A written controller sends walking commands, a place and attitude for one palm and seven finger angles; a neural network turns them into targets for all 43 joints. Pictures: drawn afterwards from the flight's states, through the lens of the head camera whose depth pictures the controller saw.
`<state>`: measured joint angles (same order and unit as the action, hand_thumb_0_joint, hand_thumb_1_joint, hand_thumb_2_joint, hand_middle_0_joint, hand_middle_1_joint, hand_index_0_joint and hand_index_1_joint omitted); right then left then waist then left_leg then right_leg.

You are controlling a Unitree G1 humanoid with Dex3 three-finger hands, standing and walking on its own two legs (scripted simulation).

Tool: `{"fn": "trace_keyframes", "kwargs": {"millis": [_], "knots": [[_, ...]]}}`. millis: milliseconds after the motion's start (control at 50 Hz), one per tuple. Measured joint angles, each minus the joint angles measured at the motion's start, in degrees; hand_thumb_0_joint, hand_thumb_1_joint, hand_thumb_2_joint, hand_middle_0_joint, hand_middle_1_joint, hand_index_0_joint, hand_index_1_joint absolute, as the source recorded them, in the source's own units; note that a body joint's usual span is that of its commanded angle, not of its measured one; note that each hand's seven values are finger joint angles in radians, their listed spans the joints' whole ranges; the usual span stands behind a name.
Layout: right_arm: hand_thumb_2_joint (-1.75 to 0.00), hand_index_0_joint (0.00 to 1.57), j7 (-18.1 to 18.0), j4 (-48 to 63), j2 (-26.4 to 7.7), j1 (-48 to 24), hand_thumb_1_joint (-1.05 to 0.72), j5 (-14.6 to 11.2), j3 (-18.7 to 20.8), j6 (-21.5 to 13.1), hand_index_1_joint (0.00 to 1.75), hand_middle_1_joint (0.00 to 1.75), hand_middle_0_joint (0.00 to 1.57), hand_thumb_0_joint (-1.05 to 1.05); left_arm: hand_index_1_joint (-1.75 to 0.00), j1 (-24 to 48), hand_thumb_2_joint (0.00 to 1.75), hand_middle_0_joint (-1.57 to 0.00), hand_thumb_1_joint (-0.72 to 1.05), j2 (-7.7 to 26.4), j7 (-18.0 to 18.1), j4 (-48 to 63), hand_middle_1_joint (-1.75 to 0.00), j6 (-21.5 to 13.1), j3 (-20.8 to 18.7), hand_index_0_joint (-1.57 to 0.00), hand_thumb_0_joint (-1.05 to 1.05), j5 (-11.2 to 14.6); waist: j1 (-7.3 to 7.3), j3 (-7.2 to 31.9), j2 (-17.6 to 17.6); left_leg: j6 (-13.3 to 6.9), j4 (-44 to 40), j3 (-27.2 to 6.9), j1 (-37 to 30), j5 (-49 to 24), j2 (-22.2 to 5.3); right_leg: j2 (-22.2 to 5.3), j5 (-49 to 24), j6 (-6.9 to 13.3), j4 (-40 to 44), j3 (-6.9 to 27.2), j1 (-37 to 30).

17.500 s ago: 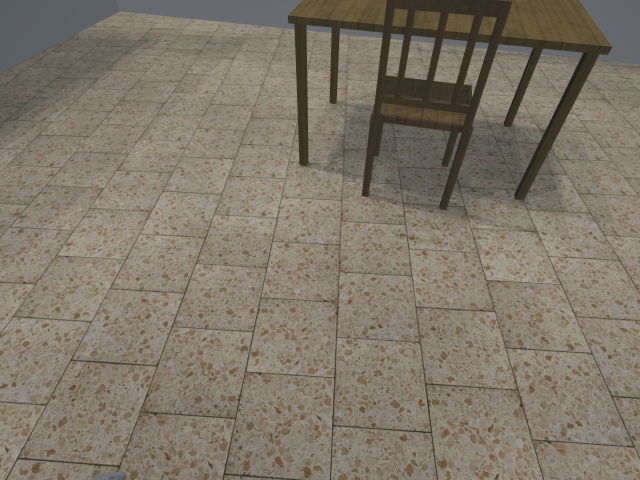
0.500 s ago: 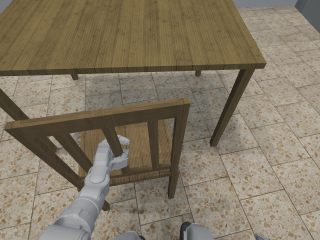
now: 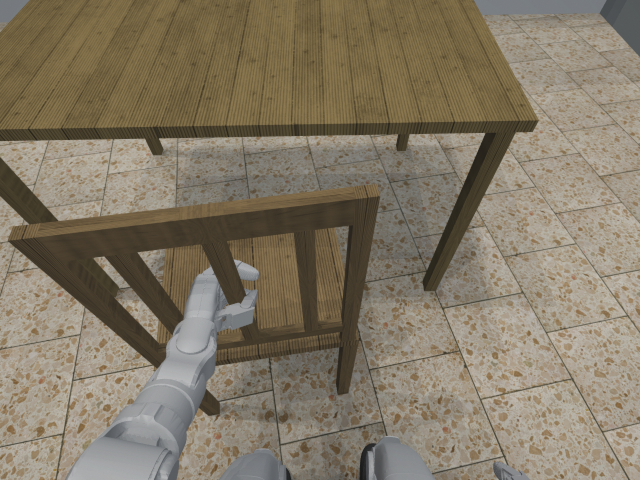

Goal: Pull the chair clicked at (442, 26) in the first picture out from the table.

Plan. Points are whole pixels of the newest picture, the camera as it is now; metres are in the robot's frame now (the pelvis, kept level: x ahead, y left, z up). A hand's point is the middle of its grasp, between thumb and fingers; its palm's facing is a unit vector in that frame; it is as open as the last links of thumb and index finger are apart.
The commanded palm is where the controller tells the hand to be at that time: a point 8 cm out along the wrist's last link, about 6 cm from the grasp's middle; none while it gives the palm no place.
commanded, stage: step backward, pulling the chair out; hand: left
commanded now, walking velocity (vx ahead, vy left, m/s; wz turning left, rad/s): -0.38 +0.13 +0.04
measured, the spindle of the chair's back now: (236, 296) +0.37 +0.14 -0.06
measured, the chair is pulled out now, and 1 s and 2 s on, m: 0.19 0.27 0.43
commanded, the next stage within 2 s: none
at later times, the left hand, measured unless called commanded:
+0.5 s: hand (241, 317) +0.33 +0.13 -0.05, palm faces +0.00 -0.98 -0.18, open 5.6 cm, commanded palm +0.31 +0.17 -0.05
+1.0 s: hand (234, 356) +0.27 +0.13 -0.05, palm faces +0.00 -0.98 -0.19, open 5.7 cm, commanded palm +0.26 +0.18 -0.04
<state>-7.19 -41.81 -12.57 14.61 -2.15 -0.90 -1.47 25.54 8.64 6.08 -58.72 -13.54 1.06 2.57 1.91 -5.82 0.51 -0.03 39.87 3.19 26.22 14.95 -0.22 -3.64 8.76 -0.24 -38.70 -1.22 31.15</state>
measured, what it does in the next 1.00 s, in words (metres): steps on the spot: right foot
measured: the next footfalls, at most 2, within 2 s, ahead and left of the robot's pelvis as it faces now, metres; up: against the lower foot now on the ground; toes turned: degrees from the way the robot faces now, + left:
right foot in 0.78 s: +0.03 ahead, -0.12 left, +0.00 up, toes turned -2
left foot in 1.06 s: -0.01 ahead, +0.15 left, +0.00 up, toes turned +0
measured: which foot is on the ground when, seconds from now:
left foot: down 0.00-0.92, up 0.94-1.00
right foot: down 0.00-0.66, up 0.68-0.76, down 0.78-1.00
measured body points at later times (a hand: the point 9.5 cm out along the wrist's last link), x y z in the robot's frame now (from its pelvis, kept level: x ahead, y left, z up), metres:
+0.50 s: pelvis -0.03 +0.00 +0.01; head +0.05 -0.01 +0.45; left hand +0.33 +0.18 -0.03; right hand +0.08 -0.24 -0.13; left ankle +0.00 +0.14 -0.71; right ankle +0.08 -0.12 -0.71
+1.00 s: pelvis -0.08 +0.01 +0.01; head -0.01 -0.01 +0.46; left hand +0.27 +0.18 -0.03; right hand +0.01 -0.25 -0.12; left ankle -0.02 +0.14 -0.70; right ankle -0.01 -0.12 -0.71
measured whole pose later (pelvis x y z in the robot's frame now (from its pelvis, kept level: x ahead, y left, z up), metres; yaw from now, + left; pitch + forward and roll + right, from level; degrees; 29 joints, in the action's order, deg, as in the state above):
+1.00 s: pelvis -0.08 +0.01 +0.01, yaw -1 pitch +2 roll -1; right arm -6.9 -42.4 -13.1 10.4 -1.3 -0.1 -0.2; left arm 26.9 9.3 5.8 -58.9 -12.9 -2.1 2.8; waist 3.8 -8.6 -2.0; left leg 2.0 39.7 -0.6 26.8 20.3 -2.5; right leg -0.9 9.5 -0.1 -32.3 -1.6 24.4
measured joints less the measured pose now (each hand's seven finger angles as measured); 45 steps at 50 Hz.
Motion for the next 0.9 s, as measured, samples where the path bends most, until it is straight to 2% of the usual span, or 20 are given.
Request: {"fn": "trace_keyframes", "kwargs": {"millis": [80, 140, 180, 200, 240, 280, 320, 380, 500, 580, 620, 640, 660, 680, 720, 740, 780, 820, 900], "knots": [[-0.89, 0.20, 0.54, -0.67, -0.56, -1.80, -0.91, -0.10, 0.40, 0.07, 0.30, 0.30, 0.20, 0.01, -1.45, 0.57, 0.78, -0.33, 0.61, -0.51, 0.63, -0.33, -1.19, 0.13, -1.39, -0.50, 0.03, 0.24, 0.94, -0.52, -0.92, 1.02, 4.05, -1.98, 1.42, 8.29, 0.68, -0.19, -0.44, 0.48, 1.08, -0.93, -0.20], [-0.89, 0.20, 0.89, -1.23, -1.70, -2.54, -0.91, -0.07, 0.56, 0.12, 0.30, 0.30, 0.20, 0.01, -1.45, 1.50, 0.77, -0.31, 0.62, -1.48, 1.12, -0.54, -1.19, 1.02, -1.77, -0.49, 0.04, -0.03, 1.82, -0.94, -0.77, 1.45, 5.68, -3.72, -0.19, 12.16, 1.51, -1.19, -2.13, 0.17, 4.01, -1.61, -1.30], [-0.89, 0.20, 0.80, -1.16, -2.71, -2.37, -0.91, -0.01, 0.47, 0.12, 0.30, 0.30, 0.20, 0.01, -1.45, 1.90, 0.76, -0.30, 0.63, -1.98, 1.13, -0.05, -1.19, 1.83, -1.12, -0.49, 0.04, -0.31, 2.42, -0.61, -0.87, 1.41, 0.30, -4.19, -3.40, 10.09, 0.73, -1.81, -3.00, -0.40, 5.31, -2.33, -1.39], [-0.89, 0.20, 0.61, -1.13, -3.02, -2.40, -0.91, 0.03, 0.56, 0.18, 0.30, 0.30, 0.20, 0.01, -1.45, 2.24, 0.75, -0.29, 0.64, -2.07, 1.05, 0.39, -1.20, 2.30, -0.58, -0.49, 0.04, -0.46, 2.75, -0.73, -0.68, 1.15, -2.52, -3.88, -3.99, 4.69, 0.57, -2.33, -3.31, -0.77, 5.66, -2.66, -1.37], [-0.89, 0.20, 0.20, -0.56, -3.10, -2.55, -0.91, 0.12, 0.81, 0.81, 0.30, 0.30, 0.20, 0.01, -1.45, 2.53, 0.74, -0.27, 0.64, -1.82, 0.88, 1.53, -1.21, 3.10, 0.60, -0.49, 0.04, -0.39, 2.05, -1.61, 0.29, 0.63, -3.77, -2.88, -4.40, 0.24, 0.88, -2.71, -3.46, -1.16, 6.42, -2.07, -1.61], [-0.89, 0.20, -0.05, 0.79, -2.73, -2.06, -0.91, 0.38, 0.92, 1.46, 0.30, 0.30, 0.20, 0.01, -1.45, 1.79, 0.73, -0.27, 0.65, -1.43, 0.61, 2.80, -1.21, 3.41, 1.55, -0.49, 0.04, -0.01, 1.22, -1.78, 0.58, 0.37, -4.13, -1.93, -4.67, 0.90, 0.61, -2.26, -0.20, -0.69, 4.27, -1.10, -1.19], [-0.89, 0.20, -0.14, 1.47, -1.83, -1.34, -0.91, 0.65, 1.01, 1.67, 0.30, 0.30, 0.20, 0.01, -1.45, 0.99, 0.73, -0.26, 0.65, -1.31, 0.11, 3.31, -1.21, 3.16, 1.81, -0.49, 0.04, -0.22, 0.82, -1.39, 0.41, 0.43, -3.92, -1.95, -4.49, 1.60, 0.24, -1.54, -0.92, -0.44, 2.56, -0.62, -2.91], [-0.90, 0.20, 0.30, 1.19, -0.19, -2.09, -0.91, 1.03, 0.75, 1.85, 0.30, 0.30, 0.20, 0.01, -1.45, 1.04, 0.74, -0.28, 0.64, -0.58, -0.34, 3.03, -1.21, 2.35, 1.50, -0.49, 0.04, -0.48, -0.38, -1.79, 0.09, 1.07, -3.40, -1.39, -4.34, 1.95, -1.13, -0.30, 0.04, -1.41, 4.19, -0.54, -3.64], [-0.89, 0.20, 0.50, 0.82, 1.49, -4.31, -0.90, 0.81, 0.15, 2.50, 0.30, 0.30, 0.20, 0.01, -1.45, 2.07, 0.76, -0.30, 0.62, 0.53, -0.36, 0.95, -1.19, 1.78, -1.69, -0.49, 0.04, 0.33, 1.15, -2.01, -0.94, 2.13, -2.80, -1.74, -2.89, 1.10, -2.25, 0.77, -0.75, 0.05, 4.77, -1.10, -2.82], [-0.89, 0.20, 0.37, 0.34, -0.22, -4.60, -0.90, 0.42, 0.43, 2.38, 0.30, 0.30, 0.20, 0.01, -1.45, 2.55, 0.77, -0.30, 0.62, -0.19, 0.26, 0.28, -1.18, 1.97, -2.89, -0.49, 0.05, 0.29, 2.57, -2.06, -1.63, 2.15, 0.24, -3.20, -1.00, 8.74, -1.00, 0.32, -2.39, -0.09, 6.41, -1.40, -2.76], [-0.89, 0.20, 0.27, -0.05, -1.34, -4.37, -0.91, 0.43, 0.41, 2.32, 0.30, 0.30, 0.20, 0.01, -1.45, 2.68, 0.76, -0.29, 0.63, -0.51, 0.45, 0.67, -1.19, 2.38, -2.55, -0.49, 0.05, -0.11, 2.92, -2.39, -1.24, 1.86, -0.93, -3.12, -1.27, 6.78, -0.43, -0.24, -3.36, -0.60, 7.38, -1.26, -3.13], [-0.89, 0.20, 0.17, -0.12, -1.78, -4.06, -0.91, 0.47, 0.36, 2.37, 0.30, 0.30, 0.20, 0.01, -1.45, 2.47, 0.75, -0.29, 0.63, -0.53, 0.48, 1.08, -1.19, 2.64, -2.14, -0.49, 0.04, -0.25, 2.97, -2.42, -0.89, 1.43, -2.67, -2.64, -1.83, 2.65, -0.38, -0.47, -3.75, -0.92, 7.73, -1.07, -3.28], [-0.89, 0.20, 0.03, 0.15, -2.23, -3.45, -0.91, 0.55, 0.39, 2.49, 0.30, 0.30, 0.20, 0.01, -1.45, 2.04, 0.75, -0.28, 0.63, -0.54, 0.47, 1.64, -1.19, 2.81, -1.54, -0.49, 0.04, -0.32, 2.88, -2.21, -0.86, 0.96, -4.21, -2.23, -2.16, -2.21, -0.59, -0.47, -3.57, -1.13, 7.68, -1.01, -3.15], [-0.89, 0.20, -0.06, 0.50, -2.45, -2.93, -0.91, 0.60, 0.58, 2.67, 0.30, 0.30, 0.20, 0.01, -1.45, 1.56, 0.75, -0.28, 0.63, -0.43, 0.38, 2.20, -1.20, 2.92, -0.88, -0.49, 0.04, -0.30, 2.56, -2.15, -0.77, 0.54, -4.41, -1.81, -2.22, -3.62, -0.75, -0.39, -1.37, -1.08, 6.57, -0.79, -2.62], [-0.89, 0.20, -0.18, 1.37, -2.26, -1.66, -0.91, 0.67, 1.02, 2.92, 0.30, 0.30, 0.20, 0.01, -1.45, 0.45, 0.74, -0.28, 0.64, -0.24, 0.07, 3.20, -1.20, 2.94, 0.14, -0.49, 0.04, -0.08, 1.91, -1.91, -0.86, 0.09, -4.31, -1.40, -2.26, -2.21, -1.22, 0.27, 5.22, -0.49, 2.38, -0.29, -2.36], [-0.89, 0.20, -0.21, 1.56, -1.95, -1.08, -0.91, 0.77, 1.14, 2.85, 0.30, 0.30, 0.20, 0.01, -1.45, 0.05, 0.74, -0.27, 0.64, -0.22, -0.13, 3.44, -1.20, 2.83, 0.47, -0.49, 0.04, -0.05, 1.68, -1.84, -1.07, 0.09, -4.25, -1.58, -2.18, -1.73, -1.51, 0.75, 6.12, -0.31, 1.00, -0.24, -3.25], [-0.89, 0.20, 0.06, 1.31, -1.04, 0.00, -0.91, 1.02, 1.16, 2.39, 0.30, 0.30, 0.20, 0.01, -1.45, -0.29, 0.75, -0.28, 0.63, -0.14, -0.62, 3.19, -1.21, 2.26, 0.94, -0.49, 0.04, -0.40, 0.87, -1.37, -1.06, 0.41, -4.08, -1.94, -1.80, -1.54, -1.88, 1.31, 3.43, -0.16, 1.84, -0.26, -6.76], [-0.90, 0.20, 0.52, 0.44, -0.31, -0.50, -0.91, 1.34, 0.91, 1.90, 0.30, 0.30, 0.20, 0.01, -1.45, 0.25, 0.75, -0.28, 0.63, 0.19, -0.98, 2.49, -1.21, 1.41, 0.78, -0.49, 0.04, -0.71, -0.49, -1.65, -1.39, 0.95, -3.81, -1.71, -1.26, -1.74, -2.96, 2.23, 5.28, -0.85, 4.53, -0.29, -7.96], [-0.89, 0.20, 0.79, -0.22, 0.82, -2.90, -0.91, 1.21, 0.63, 1.52, 0.30, 0.30, 0.20, 0.01, -1.45, 1.68, 0.77, -0.30, 0.62, 1.06, -1.10, 0.98, -1.20, 0.70, -1.25, -0.49, 0.04, -0.16, 0.00, -3.43, -2.23, 1.94, -5.14, -2.13, -1.21, -3.77, -4.16, 3.48, 1.92, 0.02, 5.90, -0.72, -7.74]]}}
